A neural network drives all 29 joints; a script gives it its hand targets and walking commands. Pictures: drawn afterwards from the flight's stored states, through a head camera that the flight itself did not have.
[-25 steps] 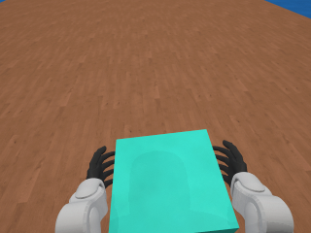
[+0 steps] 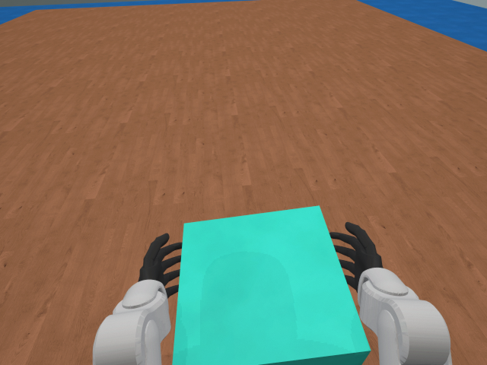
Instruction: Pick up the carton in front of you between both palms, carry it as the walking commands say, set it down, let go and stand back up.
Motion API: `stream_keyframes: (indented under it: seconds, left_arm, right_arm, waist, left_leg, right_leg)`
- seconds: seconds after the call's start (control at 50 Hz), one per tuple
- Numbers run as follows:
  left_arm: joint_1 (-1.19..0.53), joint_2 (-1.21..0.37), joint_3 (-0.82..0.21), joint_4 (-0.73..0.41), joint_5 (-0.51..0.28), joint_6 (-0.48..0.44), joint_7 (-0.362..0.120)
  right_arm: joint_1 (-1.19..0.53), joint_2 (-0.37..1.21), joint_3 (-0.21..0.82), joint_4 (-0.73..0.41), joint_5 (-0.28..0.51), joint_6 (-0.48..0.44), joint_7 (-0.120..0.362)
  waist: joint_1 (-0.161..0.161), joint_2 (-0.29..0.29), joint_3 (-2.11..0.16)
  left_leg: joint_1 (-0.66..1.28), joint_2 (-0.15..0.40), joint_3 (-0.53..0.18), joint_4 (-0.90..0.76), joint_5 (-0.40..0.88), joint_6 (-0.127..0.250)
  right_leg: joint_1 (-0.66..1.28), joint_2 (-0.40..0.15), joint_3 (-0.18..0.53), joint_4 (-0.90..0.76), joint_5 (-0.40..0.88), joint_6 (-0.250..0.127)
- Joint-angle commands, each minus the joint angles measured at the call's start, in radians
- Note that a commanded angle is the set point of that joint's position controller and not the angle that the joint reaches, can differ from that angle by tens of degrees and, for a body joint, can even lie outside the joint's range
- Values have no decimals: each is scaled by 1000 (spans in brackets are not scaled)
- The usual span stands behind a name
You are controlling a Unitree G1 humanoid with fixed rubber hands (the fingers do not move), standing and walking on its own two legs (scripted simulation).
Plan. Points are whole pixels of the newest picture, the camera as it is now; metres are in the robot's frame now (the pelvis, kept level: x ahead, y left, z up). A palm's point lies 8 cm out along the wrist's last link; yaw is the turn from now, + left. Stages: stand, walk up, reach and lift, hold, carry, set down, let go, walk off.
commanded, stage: carry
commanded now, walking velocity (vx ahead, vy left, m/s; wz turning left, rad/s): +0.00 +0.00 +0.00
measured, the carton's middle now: (264, 312) +0.23 +0.00 +0.02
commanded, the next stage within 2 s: hold in 1.48 s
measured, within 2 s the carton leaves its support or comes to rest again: neither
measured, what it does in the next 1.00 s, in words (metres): stands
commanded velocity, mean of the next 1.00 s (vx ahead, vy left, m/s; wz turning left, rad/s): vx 0.00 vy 0.00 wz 0.00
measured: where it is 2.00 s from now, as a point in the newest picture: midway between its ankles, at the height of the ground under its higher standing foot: outside the picture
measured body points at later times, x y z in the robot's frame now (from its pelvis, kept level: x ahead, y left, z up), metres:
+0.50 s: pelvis +0.02 +0.02 +0.00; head -0.01 +0.02 +0.45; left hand +0.26 +0.17 +0.07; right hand +0.26 -0.14 +0.07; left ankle -0.01 +0.12 -0.74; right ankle -0.03 -0.09 -0.74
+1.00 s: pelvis -0.02 +0.02 +0.00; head -0.03 +0.02 +0.45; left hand +0.28 +0.17 +0.02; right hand +0.27 -0.14 +0.02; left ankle -0.01 +0.12 -0.74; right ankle -0.03 -0.09 -0.74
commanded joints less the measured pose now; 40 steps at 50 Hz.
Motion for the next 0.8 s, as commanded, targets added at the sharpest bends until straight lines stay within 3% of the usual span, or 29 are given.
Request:
stream_keyframes:
  seconds: [0.0, 0.2, 0.32, 0.52, 0.78]
  left_arm:
    - [-347, -668, -595, -77, -279, 5, -88]
    - [-393, -770, -623, -113, -305, -16, -107]
    - [-363, -757, -628, -78, -280, -27, -129]
    - [-443, -713, -582, 82, -218, -132, -187]
    - [-518, -710, -460, 365, -121, -362, -239]
  right_arm:
    - [-298, 703, 562, -14, 263, 22, 97]
    - [-360, 800, 603, -71, 287, 4, 113]
    - [-323, 783, 610, -33, 259, -5, 134]
    - [-399, 738, 554, 134, 194, -107, 195]
    - [-471, 739, 436, 404, 91, -337, 242]
  waist:
    - [4, 62, -137]
    - [1, 25, -185]
    - [1, 21, -158]
    - [1, 20, -90]
    - [2, 17, -107]
  left_leg:
    - [84, 118, -84, -5, 597, 1]
    - [102, 105, -74, 29, 577, 18]
    - [90, 102, -77, 19, 519, 22]
    - [59, 100, -85, -45, 308, 31]
    - [54, 94, -89, -71, 225, 33]
  right_leg:
    - [84, -119, 90, 19, 502, 28]
    - [105, -116, 92, 48, 504, 27]
    - [90, -119, 97, 35, 468, 26]
    - [62, -125, 114, -36, 287, 17]
    - [46, -125, 120, -60, 213, 10]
